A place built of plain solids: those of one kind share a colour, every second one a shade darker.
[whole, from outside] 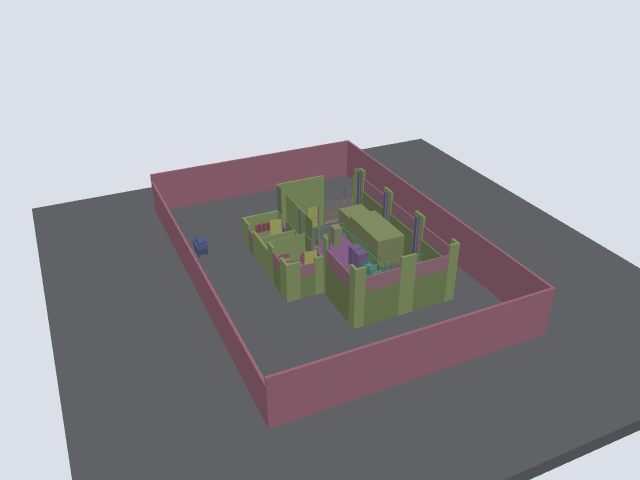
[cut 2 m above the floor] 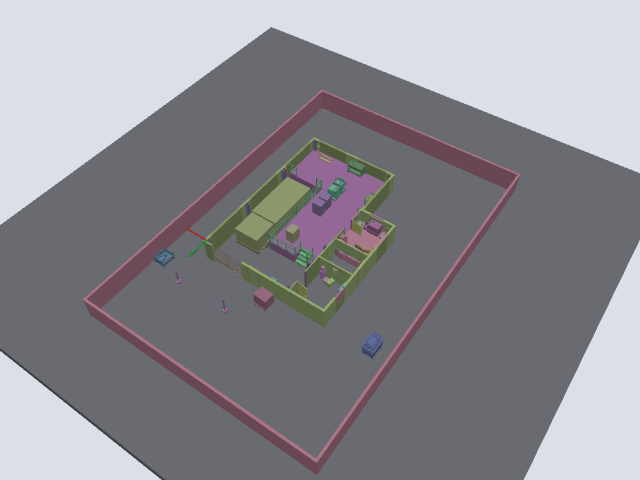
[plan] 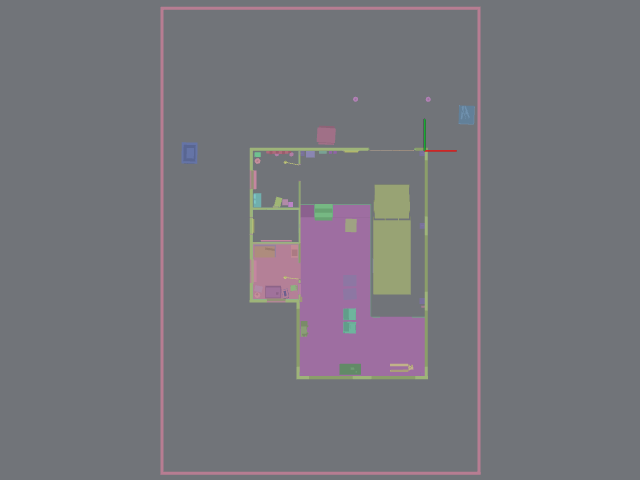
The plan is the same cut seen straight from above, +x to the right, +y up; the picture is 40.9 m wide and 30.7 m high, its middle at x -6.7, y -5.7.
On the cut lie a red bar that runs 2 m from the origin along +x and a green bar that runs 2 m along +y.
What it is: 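A small parcels depot; vehicles drive in at ground level; along the lane and across its end the floor is raised to lorry-floor height for loading, with steps cut into it and the checker's office on the raised level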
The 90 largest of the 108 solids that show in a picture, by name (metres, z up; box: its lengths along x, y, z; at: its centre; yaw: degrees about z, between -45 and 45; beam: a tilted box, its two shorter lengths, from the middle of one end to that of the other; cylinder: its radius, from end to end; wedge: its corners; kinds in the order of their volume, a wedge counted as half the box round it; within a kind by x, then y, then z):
{
 "yard_bound_1": {"box": [0.2, 29.94, 3.19], "at": [-16.8, -5.75, 1.54]},
 "yard_bound_2": {"box": [20.48, 0.2, 3.89], "at": [-6.66, -20.62, 1.89]},
 "yard_bound_3": {"box": [20.48, 0.2, 3.89], "at": [-6.66, 9.12, 1.89]},
 "yard_bound_4": {"box": [0.2, 29.94, 3.89], "at": [3.47, -5.75, 1.89]},
 "raised_floor_bank_1": {"box": [1.0, 0.84, 0.89], "at": [-7.52, -3.82, 0.39]},
 "raised_floor_bank_2": {"box": [4.6, 10.16, 0.89], "at": [-5.72, -9.32, 0.39]},
 "raised_floor_bank_3": {"box": [2.5, 0.84, 0.89], "at": [-4.67, -3.82, 0.39]},
 "raised_floor_bank_4": {"box": [3.42, 3.8, 0.89], "at": [-1.71, -12.5, 0.39]},
 "wall_1": {"box": [0.2, 1.26, 3.29], "at": [-11.1, -9.07, 1.59]},
 "wall_2": {"box": [0.2, 1.51, 1.99], "at": [-11.1, -7.7, 0.94]},
 "wall_3": {"box": [0.2, 1.06, 3.29], "at": [-11.1, -6.42, 1.59]},
 "wall_4": {"box": [0.2, 2.2, 2.45], "at": [-11.1, -4.8, 1.18]},
 "wall_5": {"box": [0.2, 1.26, 2.45], "at": [-11.1, -3.08, 1.18]},
 "wall_6": {"box": [0.2, 1.21, 1.05], "at": [-11.1, -1.85, 0.47]},
 "wall_7": {"box": [0.2, 1.46, 2.45], "at": [-11.1, -0.53, 1.18]},
 "wall_8": {"box": [1.11, 0.2, 3.29], "at": [-10.65, -9.6, 1.59]},
 "wall_9": {"box": [3.2, 0.2, 2.45], "at": [-9.6, 0.1, 1.18]},
 "wall_10": {"box": [1.21, 0.2, 1.99], "at": [-9.5, -9.6, 0.94]},
 "wall_11": {"box": [3.0, 0.06, 3.29], "at": [-9.5, -5.93, 1.59]},
 "wall_12": {"box": [3.0, 0.06, 2.45], "at": [-9.5, -5.87, 1.18]},
 "wall_13": {"box": [3.0, 0.06, 2.45], "at": [-9.5, -3.73, 1.18]},
 "wall_14": {"box": [3.0, 0.06, 2.45], "at": [-9.5, -3.67, 1.18]},
 "wall_15": {"box": [0.91, 0.2, 3.29], "at": [-8.45, -9.6, 1.59]},
 "wall_16": {"box": [0.2, 0.81, 4.95], "at": [-8.1, -14.2, 2.42]},
 "wall_17": {"box": [0.2, 3.71, 2.95], "at": [-8.1, -11.95, 1.43]},
 "wall_18": {"box": [0.2, 0.61, 4.95], "at": [-8.1, -9.8, 2.42]},
 "wall_19": {"box": [0.06, 1.26, 2.42], "at": [-8.03, -6.53, 2.03]},
 "wall_20": {"box": [0.06, 2.2, 2.45], "at": [-8.03, -4.8, 1.18]},
 "wall_21": {"box": [0.06, 1.75, 2.45], "at": [-8.03, -2.82, 1.18]},
 "wall_22": {"box": [0.06, 0.85, 2.45], "at": [-8.03, -0.43, 1.18]},
 "wall_23": {"box": [0.06, 0.21, 4.95], "at": [-7.97, -8.35, 2.42]},
 "wall_24": {"box": [0.06, 1.26, 4.95], "at": [-7.97, -6.53, 2.42]},
 "wall_25": {"box": [0.06, 2.2, 4.95], "at": [-7.97, -4.8, 2.42]},
 "wall_26": {"box": [0.06, 1.75, 4.95], "at": [-7.97, -2.82, 2.42]},
 "wall_27": {"box": [0.06, 0.85, 4.95], "at": [-7.97, -0.43, 2.42]},
 "wall_28": {"box": [0.81, 0.2, 4.95], "at": [-7.8, -14.5, 2.42]},
 "wall_29": {"box": [2.81, 0.2, 2.95], "at": [-6.0, -14.5, 1.43]},
 "wall_30": {"box": [4.41, 0.2, 4.95], "at": [-5.8, 0.1, 2.42]},
 "wall_31": {"box": [1.21, 0.2, 4.95], "at": [-4.0, -14.5, 2.42]},
 "wall_32": {"box": [2.81, 0.2, 2.95], "at": [-2.0, -14.5, 1.43]},
 "wall_33": {"box": [0.81, 0.2, 4.95], "at": [-0.2, -14.5, 2.42]},
 "wall_34": {"box": [0.81, 0.2, 4.95], "at": [-0.2, 0.1, 2.42]},
 "wall_35": {"box": [0.2, 0.81, 4.95], "at": [0.1, -14.2, 2.42]},
 "wall_36": {"box": [0.2, 3.61, 2.95], "at": [0.1, -12.0, 1.43]},
 "wall_37": {"box": [0.2, 1.21, 4.95], "at": [0.1, -9.6, 2.42]},
 "wall_38": {"box": [0.2, 3.61, 2.95], "at": [0.1, -7.2, 1.43]},
 "wall_39": {"box": [0.2, 1.21, 4.95], "at": [0.1, -4.8, 2.42]},
 "wall_40": {"box": [0.2, 3.61, 2.95], "at": [0.1, -2.4, 1.43]},
 "wall_41": {"box": [0.2, 0.81, 4.95], "at": [0.1, -0.2, 2.42]},
 "box_lorry_1": {"box": [2.4, 4.75, 2.32], "at": [-2.1, -6.81, 1.86]},
 "box_lorry_2": {"box": [2.2, 2.13, 2.0], "at": [-2.1, -3.25, 1.62]},
 "box_lorry_3": {"box": [2.24, 0.2, 0.28], "at": [-2.1, -2.25, 0.5]},
 "raised_floor_office_1": {"box": [3.13, 3.73, 0.89], "at": [-9.5, -7.7, 0.39]},
 "window_pane_1": {"box": [0.1, 1.5, 0.96], "at": [-11.15, -7.7, 2.4]},
 "window_pane_2": {"box": [0.1, 1.2, 1.06], "at": [-11.15, -1.85, 1.52]},
 "window_pane_3": {"box": [1.2, 0.1, 0.96], "at": [-9.5, -9.65, 2.4]},
 "window_pane_4": {"box": [0.1, 3.7, 1.21], "at": [-8.15, -11.95, 3.49]},
 "window_pane_5": {"box": [2.8, 0.1, 1.21], "at": [-6.0, -14.55, 3.49]},
 "window_pane_6": {"box": [2.8, 0.1, 1.21], "at": [-2.0, -14.55, 3.49]},
 "window_pane_7": {"box": [0.1, 3.6, 1.21], "at": [0.15, -12.0, 3.49]},
 "window_pane_8": {"box": [0.1, 3.6, 1.21], "at": [0.15, -7.2, 3.49]},
 "window_pane_9": {"box": [0.1, 3.6, 1.21], "at": [0.15, -2.4, 3.49]},
 "roll_cage_1": {"box": [0.85, 0.72, 1.7], "at": [-4.79, -9.16, 1.64], "yaw": 3.7},
 "roll_cage_2": {"box": [0.85, 0.72, 1.7], "at": [-4.79, -8.3, 1.64], "yaw": 0.1},
 "beyond_tote_tank_1": {"box": [1.18, 0.94, 1.02], "at": [-6.3, 1.0, 0.63], "yaw": -3.3},
 "roll_cage_sacks_1": {"box": [0.72, 0.85, 1.7], "at": [-4.72, -4.77, 1.64], "yaw": -1.5},
 "plan_chest_small_1": {"box": [1.02, 0.73, 0.4], "at": [-9.7, -9.07, 1.54]},
 "plan_chest_small_2": {"box": [0.92, 0.64, 0.97], "at": [-9.7, -9.06, 1.27]},
 "door_landing_1": {"box": [1.12, 0.21, 0.21], "at": [-6.47, -4.34, 0.73]},
 "door_landing_2": {"box": [1.12, 0.3, 0.68], "at": [-6.47, -4.11, 0.29]},
 "door_landing_3": {"box": [1.12, 0.3, 0.47], "at": [-6.47, -3.83, 0.18]},
 "door_landing_4": {"box": [1.12, 0.3, 0.26], "at": [-6.47, -3.55, 0.08]},
 "cage_trolley_1": {"box": [0.81, 0.73, 0.7], "at": [-4.8, -10.45, 1.47], "yaw": 1.2},
 "cage_trolley_2": {"box": [0.33, 0.54, 0.38], "at": [-4.61, -11.29, 1.48], "yaw": 0.1},
 "beyond_waste_container_1": {"box": [0.77, 1.06, 0.19], "at": [-15.05, -0.15, 1.17], "yaw": -1.1},
 "beyond_waste_container_2": {"box": [1.02, 1.36, 0.09], "at": [-15.05, -0.14, 1.09], "yaw": -1.1},
 "beyond_waste_container_3": {"box": [0.47, 0.67, 0.22], "at": [-15.0, -0.15, 1.18], "yaw": -1.1},
 "radiator_1": {"box": [0.19, 1.38, 0.66], "at": [-10.86, -7.7, 1.28]},
 "radiator_2": {"box": [1.98, 0.1, 0.76], "at": [-9.5, -5.75, 0.49]},
 "door_leaf_1": {"box": [0.99, 0.044, 2.14], "at": [-8.55, -8.14, 1.86], "yaw": -6.4},
 "door_leaf_2": {"box": [0.99, 0.044, 2.14], "at": [-8.55, -0.8, 1.02], "yaw": -11.6},
 "door_leaf_3": {"box": [1.0, 0.044, 2.15], "at": [-4.7, 0.0, 1.02]},
 "packing_desk_1": {"box": [1.39, 0.7, 0.29], "at": [-4.77, -13.97, 1.61]},
 "wash_basin_1": {"box": [0.56, 0.42, 0.87], "at": [-7.31, -0.21, 0.39]},
 "desk_load_drowned_1": {"box": [1.3, 0.72, 0.12], "at": [-10.24, -6.46, 1.63]},
 "carton_1": {"box": [0.4, 0.6, 0.45], "at": [-9.37, -3.27, 0.17], "yaw": -13.8},
 "water_cooler_1": {"box": [0.31, 0.33, 1.03], "at": [-8.57, -3.42, 0.47]},
 "downpipe_1": {"box": [0.21, 0.14, 3.05], "at": [-0.11, -9.97, 1.49]},
 "beyond_stillage_1": {"box": [0.98, 1.18, 0.06], "at": [2.68, 2.3, 0.15], "yaw": -1.9},
 "box_cardboard_1": {"box": [0.5, 0.38, 0.31], "at": [-10.64, -8.82, 0.94], "yaw": -11.9}
}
